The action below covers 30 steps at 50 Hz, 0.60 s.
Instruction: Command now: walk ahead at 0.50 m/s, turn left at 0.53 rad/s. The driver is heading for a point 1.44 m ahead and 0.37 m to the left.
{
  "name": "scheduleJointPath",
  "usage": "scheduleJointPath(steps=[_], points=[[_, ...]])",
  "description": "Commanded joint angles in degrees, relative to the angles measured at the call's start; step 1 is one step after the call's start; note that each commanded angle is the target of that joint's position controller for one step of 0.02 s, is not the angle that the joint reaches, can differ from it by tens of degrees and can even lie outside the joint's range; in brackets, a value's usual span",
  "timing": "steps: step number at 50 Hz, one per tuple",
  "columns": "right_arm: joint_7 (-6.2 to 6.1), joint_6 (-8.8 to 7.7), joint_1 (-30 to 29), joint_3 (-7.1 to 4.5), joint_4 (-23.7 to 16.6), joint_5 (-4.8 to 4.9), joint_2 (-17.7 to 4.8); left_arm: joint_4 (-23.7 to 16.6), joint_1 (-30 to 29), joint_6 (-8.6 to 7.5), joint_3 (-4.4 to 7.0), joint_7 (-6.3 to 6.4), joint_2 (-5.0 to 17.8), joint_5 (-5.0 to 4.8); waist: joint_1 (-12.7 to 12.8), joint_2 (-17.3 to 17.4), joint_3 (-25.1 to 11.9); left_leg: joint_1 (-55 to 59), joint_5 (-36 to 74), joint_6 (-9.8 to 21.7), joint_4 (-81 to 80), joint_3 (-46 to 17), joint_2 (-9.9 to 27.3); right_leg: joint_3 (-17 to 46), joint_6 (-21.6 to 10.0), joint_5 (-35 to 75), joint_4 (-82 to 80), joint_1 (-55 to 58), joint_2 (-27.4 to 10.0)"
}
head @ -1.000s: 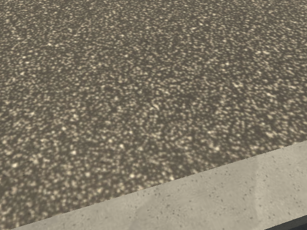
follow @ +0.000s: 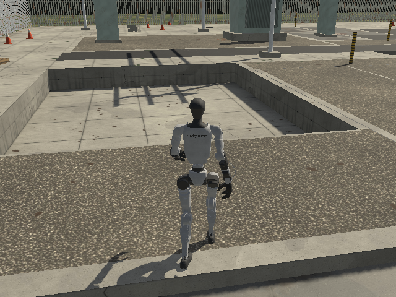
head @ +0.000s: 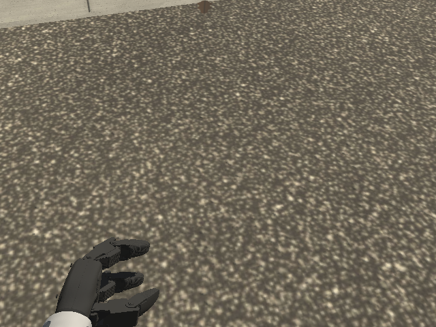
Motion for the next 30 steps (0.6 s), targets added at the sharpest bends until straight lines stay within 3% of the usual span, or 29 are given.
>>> scheduleJointPath(steps=[1,2,3,4,5,6,7,9,10,11,12,14,17,21,23,24,25,26,27,28,29,30], points=[[-0.59,-2.08,8.7,2.17,-5.5,-1.77,4.3,6.4,35.5,-2.24,4.12,1.03,11.1,0.39,11.7,-22.5,-32.6,-42.3,-1.0,-8.6,43.7,-0.3,-3.8,35.1,-30.2,27.7,0.7,76.5,-27.6],[0.25,-1.11,-3.8,-0.54,-6.4,0.61,-4.8,8.8,40.2,-1.71,4.65,2.52,9.2,2.75,17.0,-8.0,-17.4,-52.7,-0.4,-6.0,54.5,1.2,-0.4,38.5,-20.9,8.7,-8.8,64.2,-24.8],[-0.28,-0.34,-8.5,-1.19,-7.0,1.57,-5.1,8.5,30.9,-1.43,4.87,3.00,9.6,1.41,13.1,-6.7,-4.2,-54.2,7.5,-3.6,56.3,2.4,4.3,29.6,-15.0,-2.0,-12.6,46.8,-23.4],[-1.45,0.13,-8.6,-1.34,-5.8,0.65,-6.1,7.5,23.1,-0.99,3.67,3.49,5.3,0.49,9.7,-2.8,-0.5,-49.4,13.7,-2.7,51.2,2.8,8.6,23.0,-12.8,-2.8,-16.6,33.9,-21.6],[-1.96,0.45,-8.7,-0.65,-5.2,-1.28,-3.7,8.0,20.6,-0.60,2.20,3.40,1.3,0.13,6.8,-3.7,-1.6,-44.6,15.2,-2.3,46.5,2.5,10.9,17.8,-12.1,2.4,-19.0,29.7,-19.3],[-1.60,0.85,-11.2,0.02,-5.6,-2.44,-2.0,7.7,18.7,-0.47,1.83,3.57,-0.9,0.27,5.7,-3.5,-1.4,-42.1,13.2,-2.8,44.9,4.1,12.4,14.7,-12.0,4.4,-21.2,26.4,-18.2],[-1.21,1.31,-12.7,0.33,-6.0,-2.08,-0.2,7.9,17.6,-0.82,1.91,3.74,-1.6,0.40,4.5,-3.9,-2.0,-41.5,11.8,-2.9,43.7,4.8,12.8,12.1,-12.1,4.6,-22.9,25.5,-17.4],[-0.15,1.57,-15.2,0.64,-6.0,-0.53,0.7,9.1,17.7,-1.91,2.90,3.74,0.6,0.97,3.9,-3.3,-0.5,-42.9,14.4,-3.2,40.6,6.4,13.8,5.4,-12.0,5.2,-25.4,22.8,-15.8],[-3.75,3.03,-17.0,-1.10,-10.1,8.01,-3.0,10.1,19.6,-2.51,5.56,3.01,9.8,-1.22,3.8,0.2,3.8,-45.8,18.0,-4.1,41.6,5.6,14.1,2.6,-8.4,3.6,-25.3,21.7,-15.7],[-5.06,3.61,-18.3,-0.79,-10.5,7.84,-3.1,11.1,19.7,-2.58,5.72,2.88,9.8,-1.49,3.6,0.0,4.4,-47.2,20.7,-4.7,40.4,4.6,14.5,1.5,-7.8,2.8,-26.0,20.2,-15.9],[-5.48,3.95,-18.5,-0.91,-11.6,6.50,-3.3,11.7,20.0,-2.47,5.49,3.00,9.2,-1.29,3.0,-1.0,5.0,-47.4,23.7,-5.0,38.6,4.3,14.7,-0.1,-7.8,3.3,-26.2,19.2,-15.9],[-5.09,4.35,-20.7,-1.23,-13.4,5.24,-3.7,12.4,19.9,-2.15,5.28,3.26,8.4,-0.91,2.8,-3.4,5.8,-44.5,30.3,-4.7,30.5,6.5,14.4,-5.5,-6.8,5.1,-26.0,17.6,-13.4],[-3.66,4.55,-27.9,-1.06,-15.8,4.88,-2.9,13.4,23.8,-2.14,5.67,3.69,9.7,-1.08,6.0,-1.8,6.9,-41.4,35.7,-3.2,19.1,9.7,13.8,-8.8,-5.7,5.2,-25.9,21.7,-13.5],[-2.41,5.09,-35.0,-1.10,-19.3,4.81,-3.1,14.8,28.0,0.06,6.82,3.90,12.1,-1.94,8.9,-1.7,9.1,-44.3,28.2,-1.3,10.2,12.8,12.4,-10.6,-4.4,11.7,-21.3,35.4,-16.4],[-1.96,5.26,-34.2,-1.99,-20.5,4.44,-4.9,14.5,27.9,1.08,7.42,4.08,14.0,-2.15,7.5,-4.0,7.3,-38.9,20.5,0.6,8.5,16.6,8.8,-11.8,-3.4,30.3,-14.5,38.4,-17.1],[-1.87,5.38,-30.8,-2.77,-20.3,4.36,-6.3,14.3,27.4,1.56,7.75,4.36,15.1,-2.34,5.3,-5.5,5.2,-33.8,17.0,1.7,8.2,18.3,6.3,-12.5,-2.8,40.5,-8.5,38.9,-17.1],[-1.93,5.33,-22.9,-4.21,-18.4,4.46,-8.8,13.7,26.2,2.11,7.92,4.58,15.8,-2.54,0.9,-5.3,1.5,-23.7,18.1,3.4,4.3,19.1,3.6,-13.9,-1.6,45.0,1.9,37.3,-15.7],[-2.87,5.55,-12.0,-6.62,-15.5,4.27,-13.9,12.6,26.0,2.06,7.60,4.93,15.1,-2.06,-3.5,-3.1,-4.0,-5.3,22.2,5.9,2.7,14.0,4.1,-14.1,0.8,36.5,16.9,26.2,-13.3],[-3.98,5.69,-8.4,-8.25,-14.8,4.42,-21.4,8.7,28.7,0.64,5.38,4.33,8.3,0.15,-0.2,11.0,-9.0,17.8,22.7,14.7,2.1,-14.0,19.4,-12.8,4.8,-8.2,39.0,-2.0,-4.7],[-4.07,5.22,-6.1,-7.49,-16.4,4.05,-20.5,6.9,26.2,-2.25,4.60,3.34,8.6,-1.18,-1.0,11.0,-19.4,25.5,18.4,21.3,-8.5,-37.5,26.8,1.6,5.4,-29.9,50.4,-12.0,2.2],[-4.15,4.96,-6.2,-6.44,-15.8,3.24,-16.7,5.1,19.7,-3.65,5.38,2.61,10.7,-3.48,-2.6,7.0,-15.1,23.8,20.9,17.3,-9.9,-29.5,24.5,5.7,4.5,-24.8,51.8,-18.2,-1.2],[-4.39,4.65,-9.4,-5.79,-16.0,3.70,-13.8,4.7,18.1,-4.22,4.95,2.71,10.0,-3.48,-0.9,5.0,-8.9,15.3,24.5,15.1,-9.3,-20.9,22.2,5.1,3.7,-19.8,47.9,-18.5,-3.6]])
